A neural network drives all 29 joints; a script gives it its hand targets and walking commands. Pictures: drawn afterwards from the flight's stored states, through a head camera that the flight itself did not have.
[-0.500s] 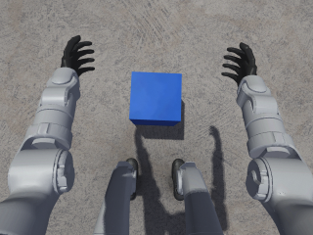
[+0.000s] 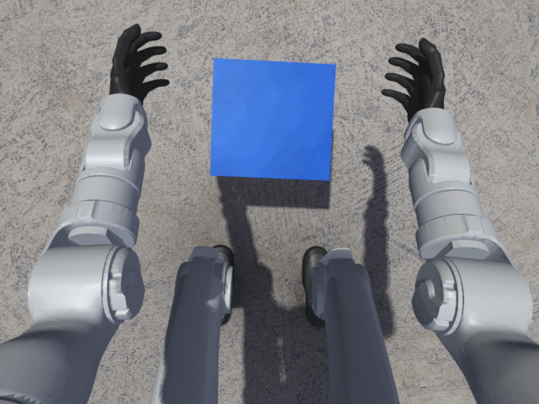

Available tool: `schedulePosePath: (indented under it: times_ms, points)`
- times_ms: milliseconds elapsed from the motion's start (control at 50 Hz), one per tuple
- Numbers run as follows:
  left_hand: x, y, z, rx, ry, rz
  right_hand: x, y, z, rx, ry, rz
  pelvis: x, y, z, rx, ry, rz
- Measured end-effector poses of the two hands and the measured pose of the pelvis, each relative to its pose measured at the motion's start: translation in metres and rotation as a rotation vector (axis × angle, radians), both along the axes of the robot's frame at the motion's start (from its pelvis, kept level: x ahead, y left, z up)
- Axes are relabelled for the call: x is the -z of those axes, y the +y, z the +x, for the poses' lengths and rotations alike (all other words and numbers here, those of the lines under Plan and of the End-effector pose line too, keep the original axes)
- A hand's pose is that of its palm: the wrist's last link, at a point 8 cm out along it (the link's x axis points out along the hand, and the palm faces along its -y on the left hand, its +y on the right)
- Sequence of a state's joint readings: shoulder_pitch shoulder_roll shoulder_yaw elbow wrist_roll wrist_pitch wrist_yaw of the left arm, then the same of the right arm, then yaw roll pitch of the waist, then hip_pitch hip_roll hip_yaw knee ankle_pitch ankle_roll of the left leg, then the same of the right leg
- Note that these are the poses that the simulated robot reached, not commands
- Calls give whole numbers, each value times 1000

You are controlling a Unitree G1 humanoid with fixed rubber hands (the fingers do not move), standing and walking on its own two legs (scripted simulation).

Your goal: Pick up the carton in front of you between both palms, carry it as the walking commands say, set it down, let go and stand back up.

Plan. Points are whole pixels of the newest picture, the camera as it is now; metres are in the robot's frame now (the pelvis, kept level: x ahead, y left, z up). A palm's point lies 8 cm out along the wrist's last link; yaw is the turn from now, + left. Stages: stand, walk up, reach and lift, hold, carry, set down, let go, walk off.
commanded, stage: reach and lift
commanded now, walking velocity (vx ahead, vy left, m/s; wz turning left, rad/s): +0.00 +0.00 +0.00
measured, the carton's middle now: (270, 130) +0.49 +0.01 -0.42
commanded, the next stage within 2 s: none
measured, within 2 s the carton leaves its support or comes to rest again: leaves its support in 1.36 s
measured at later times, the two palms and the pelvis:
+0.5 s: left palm (173, 120) +0.49 +0.19 -0.34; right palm (370, 129) +0.48 -0.18 -0.34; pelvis -0.05 +0.00 -0.16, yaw +0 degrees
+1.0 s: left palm (187, 116) +0.50 +0.17 -0.35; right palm (360, 126) +0.49 -0.16 -0.35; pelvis -0.04 +0.00 -0.17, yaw +0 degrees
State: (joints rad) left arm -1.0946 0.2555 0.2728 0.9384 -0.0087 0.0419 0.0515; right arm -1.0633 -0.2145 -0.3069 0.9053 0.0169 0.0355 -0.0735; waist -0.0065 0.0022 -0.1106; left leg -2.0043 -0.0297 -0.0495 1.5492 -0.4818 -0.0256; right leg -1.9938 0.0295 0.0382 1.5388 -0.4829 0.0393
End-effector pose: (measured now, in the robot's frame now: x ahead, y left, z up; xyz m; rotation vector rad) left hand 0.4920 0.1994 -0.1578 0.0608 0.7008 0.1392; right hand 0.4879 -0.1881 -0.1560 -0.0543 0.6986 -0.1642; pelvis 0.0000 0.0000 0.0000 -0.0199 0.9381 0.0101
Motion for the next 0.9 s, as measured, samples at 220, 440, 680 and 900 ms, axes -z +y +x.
schedulePosePath:
  times_ms: [220, 440, 680, 900]
  points:
    - [92, 2, -4, -1, -21, 5, 94, -1, -5, -3, -19, 7, 96, -1, -29, 3, -95, 5]
    - [165, -8, -3, 0, 40, -10, 165, 7, -3, -8, 43, 16, 150, -2, -48, 6, -201, 3]
    - [198, -15, 10, 30, 21, -7, 198, 7, 4, 1, 31, 13, 174, -1, -40, 4, -279, 1]
    - [192, -24, 9, 37, 24, -16, 193, 15, 2, -9, 30, 24, 174, -1, -39, 7, -255, 0]
